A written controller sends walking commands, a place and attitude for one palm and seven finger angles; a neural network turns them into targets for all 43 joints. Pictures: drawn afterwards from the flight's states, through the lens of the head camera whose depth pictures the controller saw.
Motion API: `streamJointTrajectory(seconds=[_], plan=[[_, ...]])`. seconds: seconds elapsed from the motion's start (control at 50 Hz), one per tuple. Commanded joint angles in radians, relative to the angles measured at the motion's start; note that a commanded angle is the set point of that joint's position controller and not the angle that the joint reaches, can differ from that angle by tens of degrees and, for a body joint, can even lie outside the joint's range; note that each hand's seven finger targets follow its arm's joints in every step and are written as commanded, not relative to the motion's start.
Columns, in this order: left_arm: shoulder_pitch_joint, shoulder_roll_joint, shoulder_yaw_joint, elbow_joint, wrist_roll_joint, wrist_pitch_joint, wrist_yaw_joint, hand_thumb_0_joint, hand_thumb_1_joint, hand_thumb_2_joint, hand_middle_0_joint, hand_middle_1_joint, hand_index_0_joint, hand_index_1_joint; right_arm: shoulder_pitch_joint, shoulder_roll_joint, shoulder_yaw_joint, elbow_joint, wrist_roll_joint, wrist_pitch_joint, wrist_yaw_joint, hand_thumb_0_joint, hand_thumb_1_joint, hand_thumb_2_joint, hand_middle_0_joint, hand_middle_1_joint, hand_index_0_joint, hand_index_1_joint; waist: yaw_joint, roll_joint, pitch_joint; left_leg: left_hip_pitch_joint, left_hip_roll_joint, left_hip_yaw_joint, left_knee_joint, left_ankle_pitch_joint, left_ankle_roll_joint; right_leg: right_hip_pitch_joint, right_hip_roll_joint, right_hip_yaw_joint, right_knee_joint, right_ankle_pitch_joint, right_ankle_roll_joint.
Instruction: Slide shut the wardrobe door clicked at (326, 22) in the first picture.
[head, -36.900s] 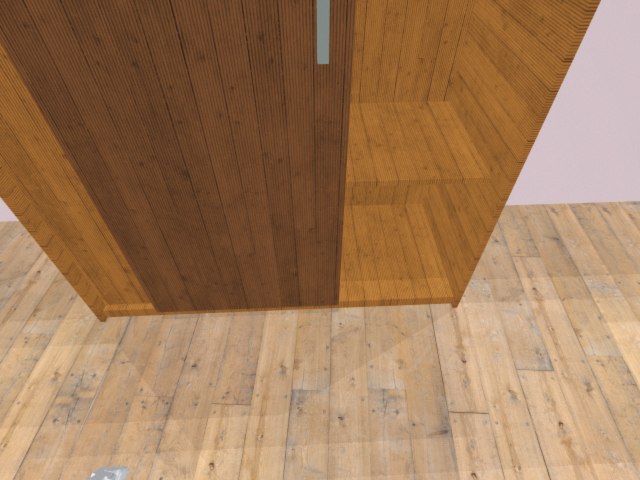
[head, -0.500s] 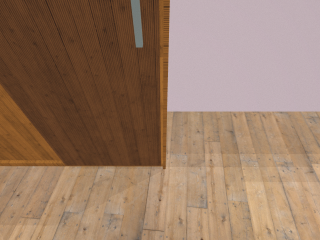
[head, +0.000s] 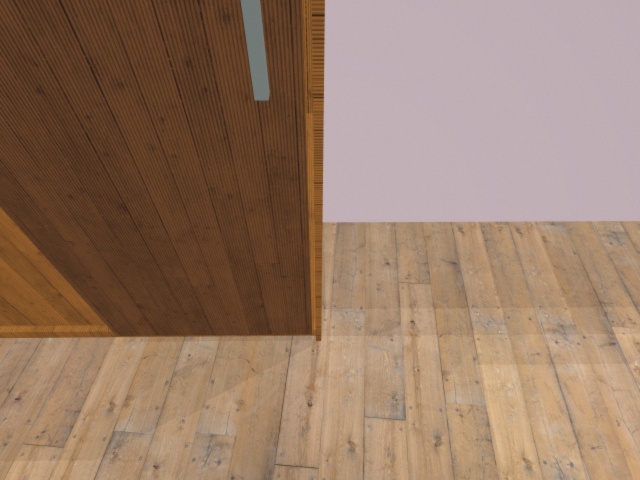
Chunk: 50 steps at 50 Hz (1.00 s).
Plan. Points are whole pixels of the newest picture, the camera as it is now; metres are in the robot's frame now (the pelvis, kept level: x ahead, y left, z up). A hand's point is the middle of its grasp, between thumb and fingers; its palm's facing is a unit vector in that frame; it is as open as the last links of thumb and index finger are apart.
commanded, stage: look to check the result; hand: left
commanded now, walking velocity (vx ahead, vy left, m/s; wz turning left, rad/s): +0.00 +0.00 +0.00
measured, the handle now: (256, 29) +0.62 +0.12 +0.25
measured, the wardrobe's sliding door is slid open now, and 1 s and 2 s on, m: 0.01 0.01 0.01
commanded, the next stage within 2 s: stand and wait in 0.32 s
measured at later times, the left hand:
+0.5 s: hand out of the picture +0.07 +0.21 -0.16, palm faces -0.02 -0.96 -0.29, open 7.4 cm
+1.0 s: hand out of the picture +0.06 +0.21 -0.16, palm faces -0.02 -0.95 -0.30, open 7.4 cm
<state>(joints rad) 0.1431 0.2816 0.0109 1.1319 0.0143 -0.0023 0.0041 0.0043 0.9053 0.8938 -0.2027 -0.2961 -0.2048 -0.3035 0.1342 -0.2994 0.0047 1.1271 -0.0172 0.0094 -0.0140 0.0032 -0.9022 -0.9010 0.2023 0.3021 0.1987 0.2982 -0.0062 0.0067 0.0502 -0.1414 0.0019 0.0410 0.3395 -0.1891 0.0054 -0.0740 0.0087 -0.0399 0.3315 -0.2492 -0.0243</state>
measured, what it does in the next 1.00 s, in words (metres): stands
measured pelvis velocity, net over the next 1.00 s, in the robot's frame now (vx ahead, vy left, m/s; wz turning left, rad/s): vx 0.01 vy -0.02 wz -0.02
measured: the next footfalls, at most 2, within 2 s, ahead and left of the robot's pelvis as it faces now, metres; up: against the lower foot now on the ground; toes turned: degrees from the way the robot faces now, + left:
none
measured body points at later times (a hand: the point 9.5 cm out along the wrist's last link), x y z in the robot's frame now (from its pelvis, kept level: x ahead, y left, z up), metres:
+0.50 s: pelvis +0.01 -0.01 +0.00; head +0.03 -0.02 +0.45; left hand +0.07 +0.26 -0.14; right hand +0.07 -0.28 -0.15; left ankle +0.00 +0.11 -0.75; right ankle -0.04 -0.10 -0.75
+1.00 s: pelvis +0.01 -0.02 +0.00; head +0.03 -0.03 +0.45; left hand +0.06 +0.25 -0.14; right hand +0.05 -0.29 -0.15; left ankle +0.00 +0.11 -0.75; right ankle -0.04 -0.10 -0.75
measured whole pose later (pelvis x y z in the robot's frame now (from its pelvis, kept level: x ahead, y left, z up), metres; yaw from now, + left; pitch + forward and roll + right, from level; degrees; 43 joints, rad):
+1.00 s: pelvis +0.01 -0.02 +0.00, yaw -1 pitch -1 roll +0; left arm 0.16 0.26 0.01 1.13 0.01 -0.01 0.01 0.00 0.91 0.89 -0.20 -0.30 -0.20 -0.30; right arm 0.16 -0.27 0.00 1.14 -0.02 0.01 -0.02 0.00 -0.90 -0.90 0.20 0.30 0.20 0.30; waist -0.01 0.01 0.05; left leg -0.11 0.03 0.05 0.33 -0.20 -0.02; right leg -0.04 0.04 -0.03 0.31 -0.25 -0.05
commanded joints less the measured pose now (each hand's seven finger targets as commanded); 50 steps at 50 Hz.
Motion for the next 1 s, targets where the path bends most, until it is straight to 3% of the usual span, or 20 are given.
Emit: streamJointTrajectory(seconds=[0.0, 0.18, 0.26, 0.36, 0.76, 0.9, 0.98], plan=[[-0.005, 0.177, 0.032, -0.046, -0.005, -0.024, 0.018, 0.000, 0.900, 0.900, -0.200, -0.300, -0.200, -0.300, -0.017, -0.156, -0.029, -0.048, -0.002, -0.018, -0.016, 0.000, -0.900, -0.900, 0.200, 0.300, 0.200, 0.300, -0.002, -0.004, -0.077, 0.087, 0.127, -0.104, -0.012, 0.258, 0.026, -0.040, -0.135, 0.101, -0.053, 0.273, -0.023], [0.016, 0.167, 0.031, -0.039, -0.005, -0.024, 0.022, 0.000, 0.900, 0.900, -0.200, -0.300, -0.200, -0.300, -0.003, -0.145, -0.028, -0.045, 0.000, -0.014, -0.019, 0.000, -0.900, -0.900, 0.200, 0.300, 0.200, 0.300, -0.002, -0.026, -0.068, 0.094, 0.125, -0.094, -0.007, 0.252, 0.026, -0.038, -0.131, 0.103, -0.060, 0.303, -0.022], [0.013, 0.165, 0.033, -0.040, -0.006, -0.025, 0.024, 0.000, 0.900, 0.900, -0.200, -0.300, -0.200, -0.300, 0.005, -0.142, -0.029, -0.042, -0.003, -0.017, -0.021, 0.000, -0.900, -0.900, 0.200, 0.300, 0.200, 0.300, -0.004, -0.001, -0.085, 0.100, 0.128, -0.088, -0.004, 0.290, 0.023, -0.019, -0.133, 0.107, -0.044, 0.351, -0.025], [0.015, 0.157, 0.033, -0.044, -0.006, -0.024, 0.024, 0.000, 0.900, 0.900, -0.200, -0.300, -0.200, -0.300, 0.001, -0.135, -0.029, -0.042, -0.003, -0.017, -0.021, 0.000, -0.900, -0.900, 0.200, 0.300, 0.200, 0.300, -0.001, -0.006, -0.058, 0.093, 0.127, -0.086, -0.009, 0.278, 0.023, -0.033, -0.131, 0.106, -0.050, 0.339, -0.023], [0.020, 0.158, 0.035, -0.047, -0.007, -0.027, 0.025, 0.000, 0.900, 0.900, -0.200, -0.300, -0.200, -0.300, 0.017, -0.130, -0.029, -0.039, -0.003, -0.016, -0.023, 0.000, -0.900, -0.900, 0.200, 0.300, 0.200, 0.300, -0.001, -0.007, -0.063, 0.097, 0.127, -0.076, -0.007, 0.267, 0.018, -0.016, -0.133, 0.113, -0.054, 0.382, -0.023], [0.020, 0.160, 0.035, -0.045, -0.007, -0.026, 0.026, 0.000, 0.900, 0.900, -0.200, -0.300, -0.200, -0.300, 0.023, -0.130, -0.029, -0.036, -0.002, -0.016, -0.024, 0.000, -0.900, -0.900, 0.200, 0.300, 0.200, 0.300, -0.002, -0.014, -0.069, 0.102, 0.129, -0.075, -0.009, 0.269, 0.019, -0.012, -0.131, 0.112, -0.054, 0.379, -0.024], [0.022, 0.159, 0.033, -0.044, -0.007, -0.025, 0.025, 0.000, 0.900, 0.900, -0.200, -0.300, -0.200, -0.300, 0.015, -0.129, -0.028, -0.036, 0.000, -0.013, -0.023, 0.000, -0.900, -0.900, 0.200, 0.300, 0.200, 0.300, 0.000, -0.018, -0.037, 0.091, 0.129, -0.076, -0.017, 0.228, 0.019, -0.035, -0.126, 0.115, -0.072, 0.326, -0.021]])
